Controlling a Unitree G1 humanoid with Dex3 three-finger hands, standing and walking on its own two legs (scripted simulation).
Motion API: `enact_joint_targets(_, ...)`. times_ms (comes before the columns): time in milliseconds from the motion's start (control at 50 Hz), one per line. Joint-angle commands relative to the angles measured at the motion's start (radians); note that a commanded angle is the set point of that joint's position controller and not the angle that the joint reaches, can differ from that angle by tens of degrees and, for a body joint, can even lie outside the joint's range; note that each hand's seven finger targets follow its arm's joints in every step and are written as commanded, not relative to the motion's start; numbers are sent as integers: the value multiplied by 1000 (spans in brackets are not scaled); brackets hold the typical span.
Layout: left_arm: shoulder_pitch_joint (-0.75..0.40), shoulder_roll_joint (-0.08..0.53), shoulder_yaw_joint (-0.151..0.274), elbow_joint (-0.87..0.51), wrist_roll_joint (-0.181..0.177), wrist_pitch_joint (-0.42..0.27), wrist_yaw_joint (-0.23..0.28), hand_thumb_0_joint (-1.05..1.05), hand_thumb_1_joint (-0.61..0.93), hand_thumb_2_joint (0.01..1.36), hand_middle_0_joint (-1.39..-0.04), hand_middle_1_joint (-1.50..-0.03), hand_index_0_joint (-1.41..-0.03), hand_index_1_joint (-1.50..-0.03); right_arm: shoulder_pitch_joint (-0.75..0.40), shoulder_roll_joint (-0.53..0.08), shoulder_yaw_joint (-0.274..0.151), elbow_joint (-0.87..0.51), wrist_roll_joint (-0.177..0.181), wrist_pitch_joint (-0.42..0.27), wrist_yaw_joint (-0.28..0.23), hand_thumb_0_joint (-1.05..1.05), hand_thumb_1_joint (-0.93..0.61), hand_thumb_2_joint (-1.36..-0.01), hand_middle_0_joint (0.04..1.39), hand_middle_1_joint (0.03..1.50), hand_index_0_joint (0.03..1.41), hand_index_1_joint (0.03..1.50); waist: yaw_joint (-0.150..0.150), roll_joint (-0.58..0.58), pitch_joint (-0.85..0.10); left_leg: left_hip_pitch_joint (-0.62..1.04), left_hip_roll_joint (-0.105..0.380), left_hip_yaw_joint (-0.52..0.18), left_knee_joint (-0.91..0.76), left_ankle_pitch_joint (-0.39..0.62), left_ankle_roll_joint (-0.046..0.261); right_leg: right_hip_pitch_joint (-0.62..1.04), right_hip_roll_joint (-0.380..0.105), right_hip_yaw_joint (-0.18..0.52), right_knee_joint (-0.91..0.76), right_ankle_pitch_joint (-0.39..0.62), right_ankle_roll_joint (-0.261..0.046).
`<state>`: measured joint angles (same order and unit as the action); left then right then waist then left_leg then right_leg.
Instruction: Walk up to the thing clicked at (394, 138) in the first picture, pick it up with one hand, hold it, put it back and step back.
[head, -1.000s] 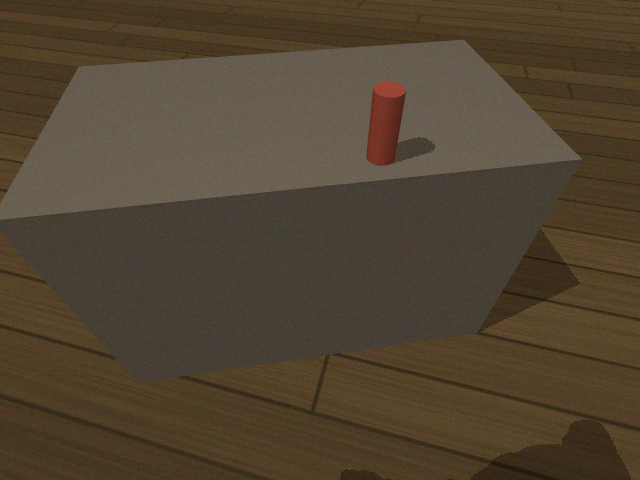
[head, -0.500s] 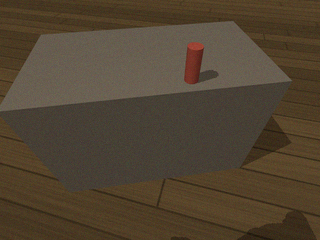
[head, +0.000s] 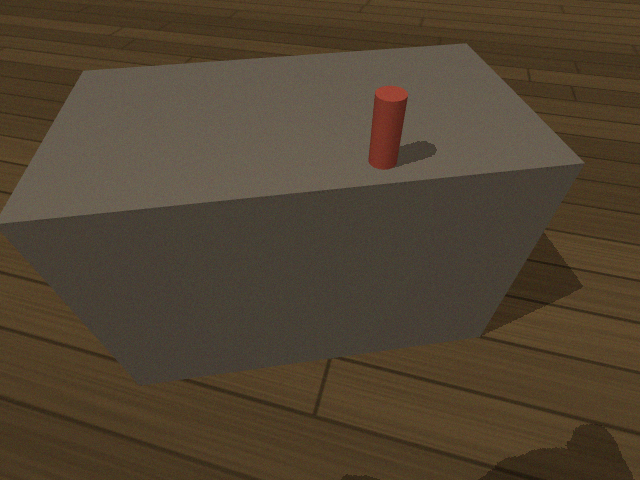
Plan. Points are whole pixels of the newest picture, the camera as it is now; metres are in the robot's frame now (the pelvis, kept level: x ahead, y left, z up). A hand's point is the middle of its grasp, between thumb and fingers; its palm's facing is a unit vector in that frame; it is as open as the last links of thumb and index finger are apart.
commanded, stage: stand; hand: right
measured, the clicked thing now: (386, 129) +0.74 -0.10 +0.04
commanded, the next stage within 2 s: walk up in 0.12 s
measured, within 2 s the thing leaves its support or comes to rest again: neither
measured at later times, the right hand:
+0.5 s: hand out of the picture +0.16 -0.21 -0.15, palm faces -0.11 +0.89 -0.45, open 7.4 cm
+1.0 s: hand (469, 372) +0.34 -0.23 -0.17, palm faces -0.19 +0.90 -0.41, open 7.4 cm
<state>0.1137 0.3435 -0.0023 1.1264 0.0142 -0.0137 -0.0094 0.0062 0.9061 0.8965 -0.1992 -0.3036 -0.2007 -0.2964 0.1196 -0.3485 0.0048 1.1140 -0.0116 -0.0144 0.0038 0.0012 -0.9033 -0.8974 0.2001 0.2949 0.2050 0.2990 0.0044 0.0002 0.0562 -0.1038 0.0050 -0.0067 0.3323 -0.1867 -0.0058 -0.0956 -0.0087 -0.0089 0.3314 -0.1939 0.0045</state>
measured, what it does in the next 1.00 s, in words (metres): walks ahead: left foot, then right foot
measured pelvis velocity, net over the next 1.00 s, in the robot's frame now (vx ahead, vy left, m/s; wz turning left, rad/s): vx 0.25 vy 0.04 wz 0.16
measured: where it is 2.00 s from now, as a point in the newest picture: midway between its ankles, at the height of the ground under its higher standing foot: outside the picture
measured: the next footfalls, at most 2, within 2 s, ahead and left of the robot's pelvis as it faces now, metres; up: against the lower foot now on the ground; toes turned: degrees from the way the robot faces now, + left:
left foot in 0.44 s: +0.17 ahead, +0.21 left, +0.00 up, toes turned +9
right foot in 0.90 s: +0.37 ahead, -0.06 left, +0.00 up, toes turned +5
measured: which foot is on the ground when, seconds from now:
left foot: down 0.00-0.18, up 0.20-0.42, down 0.44-0.94, up 0.96-1.00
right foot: down 0.00-0.46, up 0.48-0.88, down 0.90-1.00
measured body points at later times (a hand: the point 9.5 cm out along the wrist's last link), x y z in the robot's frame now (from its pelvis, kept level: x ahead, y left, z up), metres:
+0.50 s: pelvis +0.07 +0.08 -0.03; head +0.08 +0.10 +0.41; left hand +0.07 +0.41 -0.16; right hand +0.17 -0.26 -0.12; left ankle +0.13 +0.21 -0.75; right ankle +0.00 -0.10 -0.72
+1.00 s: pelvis +0.25 +0.04 -0.03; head +0.28 +0.04 +0.42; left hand +0.29 +0.37 -0.13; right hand +0.35 -0.27 -0.14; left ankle +0.16 +0.19 -0.69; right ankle +0.33 -0.07 -0.75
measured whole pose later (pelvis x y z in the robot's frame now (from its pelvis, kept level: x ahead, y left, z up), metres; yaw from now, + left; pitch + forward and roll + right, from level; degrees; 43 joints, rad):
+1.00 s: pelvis +0.25 +0.04 -0.03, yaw +9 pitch -3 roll +1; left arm 0.21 0.39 0.08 0.85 0.02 -0.04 -0.06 0.01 0.91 0.90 -0.20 -0.30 -0.20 -0.30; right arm 0.34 -0.42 -0.05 0.86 0.00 -0.05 -0.01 0.00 -0.90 -0.90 0.20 0.30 0.21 0.30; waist 0.01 0.00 0.12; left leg -0.31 0.02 -0.05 1.05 -0.51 0.02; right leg -0.36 -0.06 -0.05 0.68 -0.27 -0.01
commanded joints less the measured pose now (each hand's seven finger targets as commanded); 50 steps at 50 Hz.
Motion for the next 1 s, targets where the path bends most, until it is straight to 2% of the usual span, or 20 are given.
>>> enact_joint_targets(0,-32,212,42,-58,-5,-17,17,0,900,900,-200,-300,-200,-300,-34,-208,-37,-56,4,-21,-14,0,-900,-900,200,300,200,300,0,11,-62,-3,116,-97,-56,138,31,2,-119,94,-54,139,-31)
enact_joint_targets(80,-38,217,43,-63,-4,-19,20,0,900,900,-200,-300,-200,-300,-31,-211,-40,-60,2,-17,-14,0,-900,-900,200,300,200,300,-5,-8,-71,10,121,-99,-47,141,34,-8,-120,95,-60,123,-30)
enact_joint_targets(100,24,293,102,-104,6,-32,-1,0,900,900,-200,-300,-200,-300,30,-258,-85,-101,-6,-15,11,0,-900,-900,200,300,200,300,12,-13,-137,-71,54,-103,37,-303,92,84,-62,63,16,-319,-64)
enact_joint_targets(140,117,321,128,-88,25,-36,-5,0,900,900,-200,-300,-200,-300,-35,-248,-89,-137,-20,-5,26,0,-900,-900,200,300,200,300,76,-57,6,-414,12,-56,173,-445,71,153,-166,224,-68,-597,-132)
enact_joint_targets(160,150,356,145,-103,29,-42,-4,0,900,900,-200,-300,-200,-300,-71,-220,-86,-173,-26,-1,30,0,-900,-900,200,300,200,300,105,-182,39,-504,-16,10,442,-332,52,140,-326,395,-214,-670,-207)
enact_joint_targets(200,121,350,155,-157,32,-56,-1,0,900,900,-200,-300,-200,-300,-57,-232,-101,-197,-33,-9,33,0,-900,-900,200,300,200,300,92,-93,104,-584,76,-78,538,-273,32,113,-426,457,-230,-502,-283)
enact_joint_targets(320,12,335,148,-253,30,-70,-18,0,900,900,-200,-300,-200,-300,72,-218,-123,-228,-18,-25,69,0,-900,-900,200,300,200,300,1,-163,57,-314,115,-31,354,-180,14,-22,-282,121,-136,-221,-207)
enact_joint_targets(400,29,273,130,-279,20,-46,-30,0,900,900,-200,-300,-200,-300,307,-246,-167,-163,-22,-34,54,0,-900,-900,200,300,200,300,-102,3,-43,131,-14,103,221,36,7,-279,-135,-97,284,-124,-120)
enact_joint_targets(420,82,216,114,-284,25,-38,-34,0,900,900,-200,-300,-200,-300,404,-298,-188,-147,-28,-36,41,0,-900,-900,200,300,200,300,-137,170,-80,246,24,0,195,-116,51,-395,-89,-127,547,-173,-96)
enact_joint_targets(440,130,142,96,-301,25,-31,-35,0,900,900,-200,-300,-200,-300,454,-370,-194,-163,-40,-44,28,0,-900,-900,200,300,200,300,-138,371,-70,228,222,-383,40,-423,123,-562,15,-73,795,-443,-72)
enact_joint_targets(460,131,218,114,-303,8,-22,-30,0,900,900,-200,-300,-200,-300,354,-423,-195,-222,-29,-53,30,0,-900,-900,200,300,200,300,-100,253,-61,73,358,-756,-169,-695,230,-546,30,44,862,-442,-76)
enact_joint_targets(480,106,293,125,-294,13,-17,-24,0,900,900,-200,-300,-200,-300,272,-463,-203,-249,-3,-54,31,0,-900,-900,200,300,200,300,-77,192,15,-54,410,-800,-206,-740,276,-511,-37,106,883,-411,-79)
enact_joint_targets(560,222,299,128,-233,-6,-8,-34,0,900,900,-200,-300,-200,-300,190,-342,-152,-288,-1,-79,15,0,-900,-900,200,300,200,300,8,121,75,-134,257,-379,-107,-376,193,-448,-109,96,756,-161,-57)
enact_joint_targets(760,49,265,148,-346,21,0,-81,0,900,900,-200,-300,-200,-300,285,-360,-158,-328,1,-107,-5,0,-900,-900,200,300,200,300,-38,94,85,-143,264,-232,-61,-171,224,-393,-118,37,430,-47,-25)
enact_joint_targets(860,198,236,148,-298,13,-27,-53,0,900,900,-200,-300,-200,-300,226,-285,-121,-356,4,-82,-17,0,-900,-900,200,300,200,300,51,43,-29,-220,144,-49,299,297,126,-23,-1,-72,196,12,-53)
enact_joint_targets(880,265,276,160,-290,16,-37,-41,0,900,900,-200,-300,-200,-300,272,-237,-102,-354,13,-79,-20,0,-900,-900,200,300,200,300,83,-78,-87,-249,92,-9,513,265,92,78,-44,-8,134,48,-79)
enact_joint_targets(900,305,363,181,-302,24,-45,-29,0,900,900,-200,-300,-200,-300,327,-184,-79,-375,22,-79,-23,0,-900,-900,200,300,200,300,82,-302,-126,-424,-26,31,777,-24,39,170,-266,334,70,84,-164)
enact_joint_targets(920,273,366,171,-318,1,-41,-25,0,900,900,-200,-300,-200,-300,321,-230,-88,-361,20,-66,-34,0,-900,-900,200,300,200,300,69,-265,-106,-506,-61,5,853,-364,38,148,-396,519,-2,113,-266)
enact_joint_targets(940,241,377,169,-326,-4,-36,-24,0,900,900,-200,-300,-200,-300,295,-283,-103,-344,12,-62,-43,0,-900,-900,200,300,200,300,62,-219,-72,-487,-13,-43,905,-411,35,57,-440,579,11,131,-335)
enact_joint_targets(980,196,314,147,-344,-11,-30,-15,0,900,900,-200,-300,-200,-300,272,-279,-109,-322,22,-62,-39,0,-900,-900,200,300,200,300,27,-110,-23,-424,24,-90,885,-361,36,-77,-334,326,47,249,-285)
